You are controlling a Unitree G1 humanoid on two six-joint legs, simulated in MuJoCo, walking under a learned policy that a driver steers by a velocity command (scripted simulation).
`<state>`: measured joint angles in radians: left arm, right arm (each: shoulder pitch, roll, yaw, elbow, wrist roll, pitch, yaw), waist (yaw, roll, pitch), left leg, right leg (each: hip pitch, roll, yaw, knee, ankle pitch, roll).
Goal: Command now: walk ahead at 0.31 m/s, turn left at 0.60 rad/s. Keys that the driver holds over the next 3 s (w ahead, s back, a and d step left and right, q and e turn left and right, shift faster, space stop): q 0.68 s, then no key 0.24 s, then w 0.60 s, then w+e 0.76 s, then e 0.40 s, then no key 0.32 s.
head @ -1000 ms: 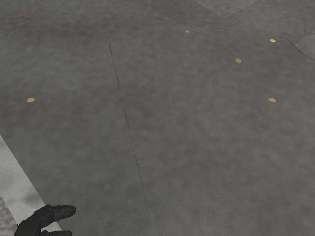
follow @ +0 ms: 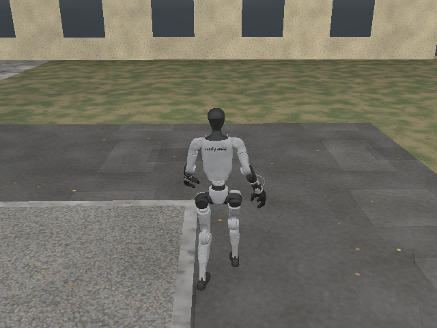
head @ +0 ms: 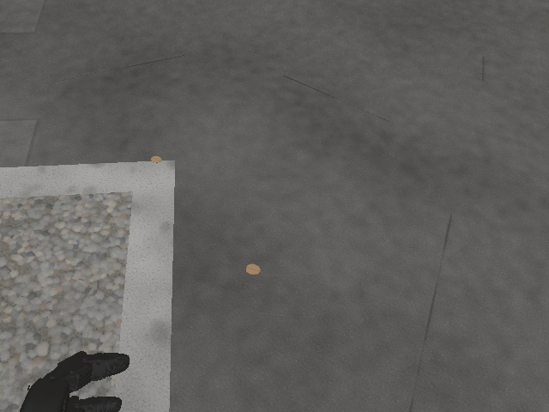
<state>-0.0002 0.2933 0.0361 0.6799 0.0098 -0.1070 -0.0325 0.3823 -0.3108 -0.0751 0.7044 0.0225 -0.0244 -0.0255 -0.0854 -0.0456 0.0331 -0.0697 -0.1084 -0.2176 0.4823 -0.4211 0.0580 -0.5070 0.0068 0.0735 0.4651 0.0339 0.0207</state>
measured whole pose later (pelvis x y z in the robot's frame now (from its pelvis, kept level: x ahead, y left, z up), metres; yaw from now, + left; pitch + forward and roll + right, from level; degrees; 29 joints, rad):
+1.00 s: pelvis +0.14 +0.00 +0.01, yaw +30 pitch +0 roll +0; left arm 0.17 0.27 0.04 0.77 0.02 0.00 -0.01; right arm 0.16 -0.28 -0.04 0.64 -0.01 0.03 -0.02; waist 0.01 0.03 0.02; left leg -0.35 -0.06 -0.11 0.67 -0.41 0.00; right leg -0.24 0.00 0.00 0.52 -0.29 -0.01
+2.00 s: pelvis +0.50 +0.20 +0.01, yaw +18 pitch +1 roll -1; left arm 0.31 0.29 0.06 0.73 -0.01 -0.06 -0.02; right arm 0.17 -0.31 -0.03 0.68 -0.02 -0.10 -0.01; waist 0.04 0.03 0.05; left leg -0.64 0.11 -0.09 1.00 -0.23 -0.05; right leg -0.22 0.13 0.07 0.35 -0.14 -0.10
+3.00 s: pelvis +0.84 +0.30 +0.00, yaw -11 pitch +1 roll +0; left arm 0.14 0.27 0.05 0.63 0.01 0.02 0.01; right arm 0.14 -0.29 -0.04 0.78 0.00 0.02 -0.02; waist 0.02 0.02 0.05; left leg -0.42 0.05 -0.04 0.77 -0.36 -0.07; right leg -0.36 0.06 0.03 0.48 -0.14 -0.05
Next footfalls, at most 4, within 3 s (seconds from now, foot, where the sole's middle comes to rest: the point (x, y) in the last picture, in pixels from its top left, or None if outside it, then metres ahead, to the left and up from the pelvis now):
0.02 right None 0.19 -0.13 -0.77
0.48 left None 0.14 0.13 -0.77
0.92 right None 0.23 -0.09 -0.77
1.28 left None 0.16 0.18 -0.77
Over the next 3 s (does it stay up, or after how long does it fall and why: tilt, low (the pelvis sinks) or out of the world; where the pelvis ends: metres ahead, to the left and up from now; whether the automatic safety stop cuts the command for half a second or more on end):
stays up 0.84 0.30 0.00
